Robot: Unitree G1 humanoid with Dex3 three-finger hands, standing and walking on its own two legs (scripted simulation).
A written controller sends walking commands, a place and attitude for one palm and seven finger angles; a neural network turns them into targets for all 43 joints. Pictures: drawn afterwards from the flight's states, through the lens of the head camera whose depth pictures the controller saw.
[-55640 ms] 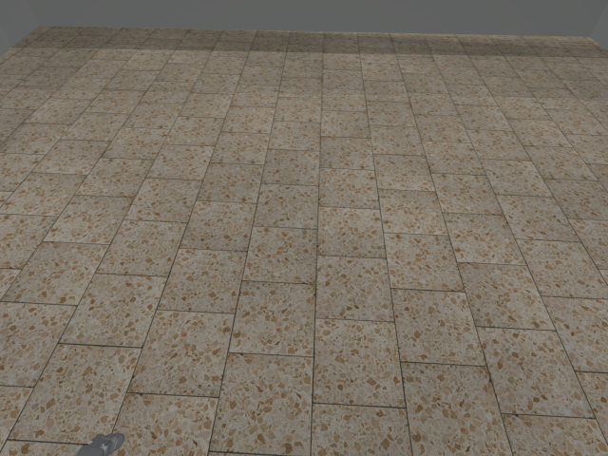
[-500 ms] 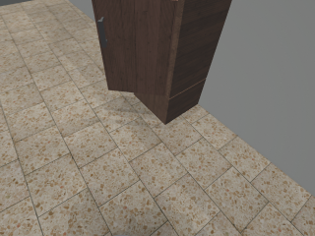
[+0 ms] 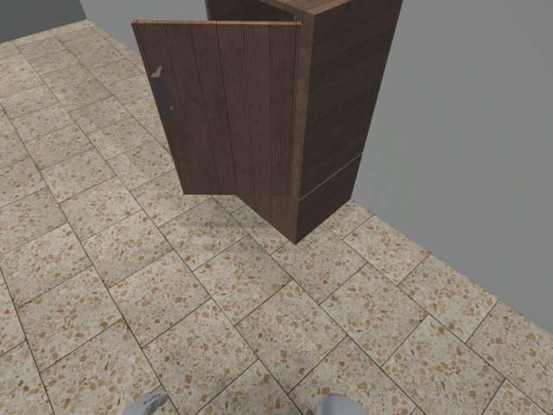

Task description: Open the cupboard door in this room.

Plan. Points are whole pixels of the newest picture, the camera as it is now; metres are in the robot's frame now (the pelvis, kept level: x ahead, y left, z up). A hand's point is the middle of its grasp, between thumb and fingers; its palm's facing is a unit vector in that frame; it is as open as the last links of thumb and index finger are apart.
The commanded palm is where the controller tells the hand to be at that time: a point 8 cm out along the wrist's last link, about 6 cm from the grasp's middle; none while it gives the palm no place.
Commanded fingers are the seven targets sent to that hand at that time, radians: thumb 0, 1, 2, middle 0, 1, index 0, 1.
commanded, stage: take the last steps up to it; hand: left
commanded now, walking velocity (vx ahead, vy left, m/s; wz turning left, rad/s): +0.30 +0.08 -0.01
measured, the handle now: (164, 95) +0.86 +0.31 -0.01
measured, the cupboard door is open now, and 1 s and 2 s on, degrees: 45 45 45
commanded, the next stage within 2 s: come to a stop and stand still in 0.62 s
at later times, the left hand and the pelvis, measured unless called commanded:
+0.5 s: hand out of the picture +0.11 +0.18 -0.16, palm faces +0.14 -0.97 -0.20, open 7.2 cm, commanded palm none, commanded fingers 0.00 0.90 0.90 -0.20 -0.30 -0.20 -0.30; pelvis +0.17 +0.01 +0.01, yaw +1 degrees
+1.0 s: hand (158, 288) +0.38 +0.25 -0.17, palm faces +0.01 -0.98 -0.22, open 7.3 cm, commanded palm none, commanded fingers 0.00 0.90 0.90 -0.20 -0.30 -0.20 -0.30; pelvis +0.29 +0.06 +0.00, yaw -1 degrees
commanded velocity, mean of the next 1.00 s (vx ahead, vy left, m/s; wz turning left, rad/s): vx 0.10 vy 0.01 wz -0.01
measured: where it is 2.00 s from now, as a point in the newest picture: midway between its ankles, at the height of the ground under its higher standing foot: (258, 406)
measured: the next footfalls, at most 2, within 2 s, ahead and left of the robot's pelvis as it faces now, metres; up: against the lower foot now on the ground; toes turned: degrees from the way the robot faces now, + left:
right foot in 0.08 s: +0.16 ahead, -0.10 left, +0.00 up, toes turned -7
left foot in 0.60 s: +0.33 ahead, +0.16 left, +0.00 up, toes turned +6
